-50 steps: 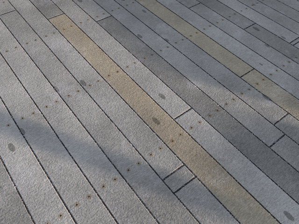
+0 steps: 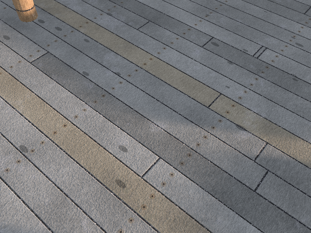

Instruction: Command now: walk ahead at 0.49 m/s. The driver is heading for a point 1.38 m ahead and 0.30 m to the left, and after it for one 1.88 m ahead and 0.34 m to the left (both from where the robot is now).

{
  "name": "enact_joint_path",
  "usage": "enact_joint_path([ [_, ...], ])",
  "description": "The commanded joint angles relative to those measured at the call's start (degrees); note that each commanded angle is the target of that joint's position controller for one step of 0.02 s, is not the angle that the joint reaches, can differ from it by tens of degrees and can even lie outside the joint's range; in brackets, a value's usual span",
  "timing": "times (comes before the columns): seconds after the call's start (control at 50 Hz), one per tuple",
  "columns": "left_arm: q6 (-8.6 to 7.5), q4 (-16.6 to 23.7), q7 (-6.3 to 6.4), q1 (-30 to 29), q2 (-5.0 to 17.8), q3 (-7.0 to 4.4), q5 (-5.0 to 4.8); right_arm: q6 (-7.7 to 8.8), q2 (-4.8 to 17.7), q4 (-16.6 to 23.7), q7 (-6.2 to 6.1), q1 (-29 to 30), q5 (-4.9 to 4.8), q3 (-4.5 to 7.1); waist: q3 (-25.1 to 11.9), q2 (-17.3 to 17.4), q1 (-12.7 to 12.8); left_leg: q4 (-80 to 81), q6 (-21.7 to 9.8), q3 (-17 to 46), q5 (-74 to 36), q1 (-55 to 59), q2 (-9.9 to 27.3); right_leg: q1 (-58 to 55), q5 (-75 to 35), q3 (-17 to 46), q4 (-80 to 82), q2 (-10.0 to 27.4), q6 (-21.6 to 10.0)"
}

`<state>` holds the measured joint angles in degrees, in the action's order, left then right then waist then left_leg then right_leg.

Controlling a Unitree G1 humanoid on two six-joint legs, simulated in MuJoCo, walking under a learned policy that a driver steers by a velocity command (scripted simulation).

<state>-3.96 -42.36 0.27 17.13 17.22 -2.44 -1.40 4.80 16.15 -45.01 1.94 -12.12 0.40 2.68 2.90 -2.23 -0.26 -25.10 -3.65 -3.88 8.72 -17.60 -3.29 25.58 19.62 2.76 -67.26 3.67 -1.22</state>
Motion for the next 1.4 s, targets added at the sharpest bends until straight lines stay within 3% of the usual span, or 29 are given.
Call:
enact_joint_path([
  [0.02,0.33,2.88,0.23,3.25,4.08,-1.32,0.43,1.60,6.69,2.52,-0.29,0.55,-0.21,1.63,-3.56,6.45,1.69,17.20,-11.64,17.80,-1.11,5.47,16.05,6.91,-2.95,2.05,2.95,4.79,0.84],
  [0.1,0.18,5.27,0.21,-4.74,2.99,-0.65,1.34,1.65,8.58,1.17,-0.93,-1.20,-0.72,2.08,0.08,4.89,-0.11,19.69,-10.81,11.52,-5.04,4.90,14.24,10.64,-15.21,0.70,16.78,5.27,2.88],
  [0.24,-1.38,8.65,-1.90,-16.93,2.50,-0.26,0.32,-0.22,11.00,-1.93,-1.36,-8.48,-1.82,2.50,1.62,4.65,-4.83,16.26,-7.87,8.67,-7.45,14.25,15.90,8.91,-24.01,-1.58,35.51,1.48,1.41],
  [0.3,-1.53,8.99,-2.55,-15.67,4.27,-0.97,0.49,-1.44,11.81,-2.73,-1.78,-8.66,-1.92,2.87,0.28,5.71,-2.75,11.29,-6.20,9.35,-14.89,20.24,18.00,6.61,-17.04,-2.02,38.13,0.03,-0.90],
  [0.34,-1.47,5.88,-2.10,-4.16,7.49,-2.90,0.80,-2.07,11.20,-2.55,-1.98,-7.11,-1.69,2.51,-7.06,5.53,3.83,-3.32,-3.90,6.13,-30.38,18.60,14.50,-9.98,-16.00,-5.12,40.35,-3.13,-3.76],
  [0.36,-1.21,3.90,-1.53,5.86,11.12,-4.17,1.23,-2.04,8.22,-1.29,-2.16,-7.43,-0.50,1.16,-15.67,1.73,7.79,-19.14,-1.71,3.71,-21.50,9.38,11.50,-26.67,-17.40,1.92,37.67,3.72,-6.90],
  [0.38,-0.93,2.87,-1.55,9.53,16.98,-5.44,1.74,-0.84,1.77,0.21,-1.72,-14.63,-0.52,-0.86,-22.96,-13.34,4.55,-41.11,2.56,2.44,9.08,-14.80,1.01,-47.13,-4.45,29.90,42.32,17.45,-16.50],
  [0.4,-0.94,3.23,-1.69,10.39,11.03,-3.94,1.15,0.37,5.94,-0.80,-1.39,-11.91,-1.42,-0.10,-24.42,-11.04,6.76,-48.25,2.12,10.62,23.69,-22.14,1.17,-48.11,1.74,39.52,49.07,18.43,-16.41],
  [0.42,-1.03,3.47,-1.64,6.34,8.65,-2.93,1.18,1.07,9.73,0.89,-1.01,-6.78,-2.93,1.02,-15.75,-7.35,6.44,-50.34,1.27,10.54,20.30,-26.35,4.29,-42.00,0.74,31.03,49.78,16.82,-13.84],
  [0.46,-0.98,3.93,-1.69,0.36,6.99,-2.30,1.60,1.39,8.47,2.42,-1.16,-1.29,-1.55,0.80,-7.18,-0.94,3.69,-44.44,1.52,7.80,12.17,-24.18,8.86,-27.74,-11.84,19.63,51.91,12.73,-12.72],
  [0.52,-1.74,3.63,-1.69,-3.31,5.27,-1.86,1.80,-0.41,6.03,1.19,-1.19,-3.88,-1.35,0.65,-4.79,-2.73,-0.20,-38.38,3.37,7.49,8.43,-16.54,10.58,-17.79,-21.05,12.21,56.54,9.69,-12.89],
  [0.58,-2.13,1.99,-1.19,-4.00,7.09,-2.38,1.62,-1.39,4.07,1.98,-1.77,-1.88,-0.03,-0.07,-2.49,-1.69,-1.30,-28.29,5.92,5.98,4.53,-14.94,9.90,-14.02,-41.35,3.84,56.35,8.56,-12.97],
  [0.7,-0.51,-1.81,-0.13,-0.30,8.10,-2.41,1.30,-0.79,3.88,3.42,-0.78,6.26,-0.24,-0.19,-5.22,-2.53,1.98,-8.81,4.87,5.12,-13.17,-7.34,5.89,-17.80,-40.15,-0.70,53.18,6.73,-9.32],
  [0.78,0.60,-3.43,0.37,-2.54,7.34,-2.22,0.61,-0.41,6.45,2.18,-0.55,2.77,0.78,1.12,-6.49,-1.80,-1.38,-0.99,1.41,5.05,-14.00,-0.13,4.57,-19.95,-34.42,0.91,43.93,6.32,-6.17],
  [0.8,0.59,-3.96,0.40,-0.22,6.02,-1.82,1.30,-0.30,8.97,1.47,-1.01,0.58,1.17,1.87,-8.25,1.30,-1.39,0.71,0.06,6.63,-28.81,6.14,6.67,-18.56,-31.15,-0.55,38.43,2.81,-3.77],
  [0.82,0.17,-3.95,0.32,4.40,3.77,-0.93,2.91,-0.44,12.15,2.01,-1.44,-0.79,1.80,2.27,-13.90,8.54,0.65,-3.68,-4.16,14.11,-49.59,18.14,14.96,-11.64,-14.93,-2.58,28.99,-1.73,-0.63],
  [0.84,0.58,-5.36,0.42,9.18,0.31,0.33,2.45,-1.35,8.39,1.23,-1.68,-1.87,2.01,1.29,-19.26,16.84,0.84,-2.37,-12.78,24.29,-50.14,25.00,22.79,-4.49,10.24,-1.50,18.55,-4.54,2.50],
  [0.88,2.58,-4.90,0.65,3.99,5.56,-0.99,0.93,-2.10,4.52,0.72,-0.97,0.26,0.07,-0.04,-15.04,11.01,-0.38,2.11,-12.26,25.97,-29.40,18.69,21.34,0.23,20.46,2.54,10.32,-2.63,4.31],
  [0.92,4.88,-4.55,1.79,0.36,5.55,-1.52,1.35,-2.38,5.73,1.04,-0.88,5.10,0.32,0.21,-10.21,7.31,0.77,6.74,-9.66,24.40,-11.32,10.42,19.63,0.36,14.63,2.38,12.31,-0.42,4.85],
  [0.94,5.73,-4.64,2.20,0.09,5.20,-1.56,1.25,-2.61,6.05,1.23,-1.08,7.66,0.73,0.32,-8.86,9.85,1.78,8.58,-9.33,23.32,-5.83,5.81,18.50,-2.51,12.38,2.29,15.16,0.27,5.23],
  [0.98,6.01,-6.28,2.55,1.65,3.48,-1.22,1.32,-3.13,5.20,1.05,-1.56,10.41,1.23,0.27,-7.91,11.41,2.68,9.80,-7.47,17.76,-2.45,0.22,14.93,-9.12,7.83,0.54,23.02,-0.49,5.32],
  [1.06,5.44,-8.74,1.95,1.88,1.93,-1.02,2.30,-3.64,4.54,-1.09,-2.35,9.26,-0.13,0.07,-8.54,8.19,3.17,8.87,-4.12,13.36,10.33,-3.13,11.65,-19.77,-9.71,-2.48,39.32,-2.18,3.25],
  [1.1,5.44,-6.90,2.35,-1.38,5.96,-1.63,2.94,-3.62,4.66,-1.98,-2.00,7.36,0.14,0.02,-3.82,3.88,0.99,7.97,0.06,12.69,19.09,-6.39,8.26,-18.07,-6.70,1.37,42.69,2.38,0.43],
  [1.12,5.33,-7.86,2.47,-2.14,8.54,-2.66,2.26,-3.88,5.44,-1.04,-2.16,8.58,-0.20,0.58,-0.87,-1.75,0.16,6.06,1.13,9.36,16.75,-4.88,5.34,-11.31,3.28,0.58,42.81,1.39,-0.92],
  [1.2,3.60,-7.51,3.37,-2.67,6.19,-2.95,2.01,-4.72,5.99,-0.09,-3.08,8.81,-0.85,1.67,-0.97,-3.07,1.07,-3.04,-0.36,8.63,4.45,-5.30,3.25,-11.06,-1.35,0.74,44.11,2.81,-0.44],
  [1.3,3.34,-5.94,4.98,-3.46,7.73,-4.03,1.54,-5.61,4.13,1.38,-1.92,5.91,-0.59,2.39,-4.31,-8.02,0.90,-16.76,0.36,4.76,5.47,-9.54,2.41,-16.11,-21.10,6.82,42.18,13.93,-6.36],
  [1.36,3.60,-4.59,5.23,-6.34,7.99,-4.32,0.86,-6.10,4.77,1.94,-1.04,3.86,-0.99,3.11,-3.88,-3.98,-0.52,-11.22,-1.87,5.16,3.72,-3.02,3.40,-11.40,-20.37,2.58,36.60,12.74,-3.94],
  [1.38,3.62,-3.99,5.00,-4.20,7.18,-4.39,1.57,-6.11,9.50,2.42,-1.38,4.00,-0.85,4.52,-3.99,7.24,1.17,-4.15,-4.86,15.13,-9.61,1.16,7.72,-6.57,-14.32,-5.27,27.45,5.51,0.71],
  [1.4,3.67,-2.04,4.82,-7.76,5.63,-3.81,2.21,-5.91,12.61,2.29,-1.46,-0.19,-0.29,5.31,-5.93,17.68,-1.81,3.64,-12.45,33.21,-17.66,9.84,14.68,4.30,3.84,-7.85,13.74,-4.88,5.69],
])
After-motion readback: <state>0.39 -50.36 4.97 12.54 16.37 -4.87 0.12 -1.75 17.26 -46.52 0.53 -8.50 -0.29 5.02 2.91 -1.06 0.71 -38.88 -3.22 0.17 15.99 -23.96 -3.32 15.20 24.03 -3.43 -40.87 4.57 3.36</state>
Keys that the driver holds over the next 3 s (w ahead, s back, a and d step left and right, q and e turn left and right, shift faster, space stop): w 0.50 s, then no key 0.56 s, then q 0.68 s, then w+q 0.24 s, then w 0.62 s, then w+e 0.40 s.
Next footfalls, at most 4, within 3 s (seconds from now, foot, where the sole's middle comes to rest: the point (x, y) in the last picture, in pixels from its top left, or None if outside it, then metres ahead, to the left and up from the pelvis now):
0.36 right None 0.39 -0.16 -0.77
0.80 left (144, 200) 0.60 0.07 -0.77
1.08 right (202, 217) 0.52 -0.18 -0.77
1.78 right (194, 196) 0.62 -0.16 -0.77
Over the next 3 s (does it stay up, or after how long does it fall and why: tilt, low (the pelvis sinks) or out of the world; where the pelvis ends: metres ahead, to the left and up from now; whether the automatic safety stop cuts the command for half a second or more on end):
stays up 0.93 0.25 0.01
